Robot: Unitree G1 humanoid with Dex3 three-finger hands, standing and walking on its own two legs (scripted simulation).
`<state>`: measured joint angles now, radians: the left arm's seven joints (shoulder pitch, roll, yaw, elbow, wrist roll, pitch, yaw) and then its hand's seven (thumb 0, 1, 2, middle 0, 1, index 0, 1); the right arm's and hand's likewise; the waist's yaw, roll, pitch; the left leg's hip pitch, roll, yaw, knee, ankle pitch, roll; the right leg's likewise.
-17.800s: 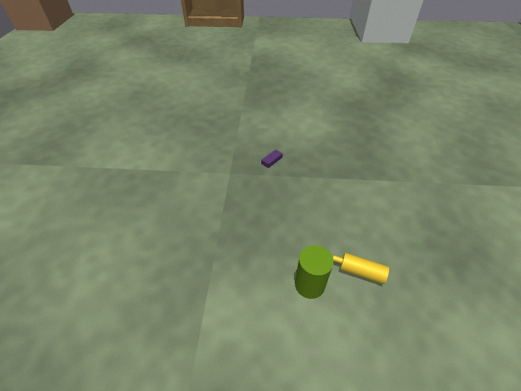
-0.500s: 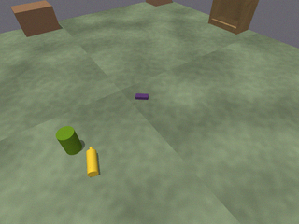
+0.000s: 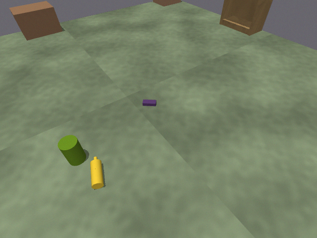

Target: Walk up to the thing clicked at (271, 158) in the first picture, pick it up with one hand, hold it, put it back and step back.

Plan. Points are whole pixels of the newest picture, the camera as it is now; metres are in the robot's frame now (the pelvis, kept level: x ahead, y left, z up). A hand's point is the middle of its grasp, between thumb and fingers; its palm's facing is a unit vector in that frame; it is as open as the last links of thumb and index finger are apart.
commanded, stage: stand
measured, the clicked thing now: (149, 102) +1.44 +0.14 -0.77
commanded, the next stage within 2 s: none
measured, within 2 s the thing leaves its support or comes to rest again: neither
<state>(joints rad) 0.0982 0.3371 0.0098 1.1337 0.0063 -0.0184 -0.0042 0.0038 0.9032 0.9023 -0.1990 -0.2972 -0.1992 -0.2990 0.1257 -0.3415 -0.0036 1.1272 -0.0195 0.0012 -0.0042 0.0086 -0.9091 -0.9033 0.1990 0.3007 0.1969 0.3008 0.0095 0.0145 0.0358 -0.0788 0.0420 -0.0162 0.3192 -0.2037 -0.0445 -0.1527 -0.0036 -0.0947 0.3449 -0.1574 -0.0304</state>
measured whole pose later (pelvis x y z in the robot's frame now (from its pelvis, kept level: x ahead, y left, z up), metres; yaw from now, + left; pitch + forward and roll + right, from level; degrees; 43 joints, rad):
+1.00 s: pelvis +0.02 +0.01 +0.00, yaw +0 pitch -2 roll +0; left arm 0.10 0.35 0.00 1.14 0.00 -0.02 -0.01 0.00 0.90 0.90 -0.20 -0.30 -0.20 -0.30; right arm 0.12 -0.35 0.01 1.12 -0.02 0.00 0.00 0.01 -0.91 -0.90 0.20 0.30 0.20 0.30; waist 0.01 0.01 0.05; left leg -0.05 0.04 -0.01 0.29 -0.22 -0.03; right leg -0.13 -0.01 -0.09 0.33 -0.17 -0.02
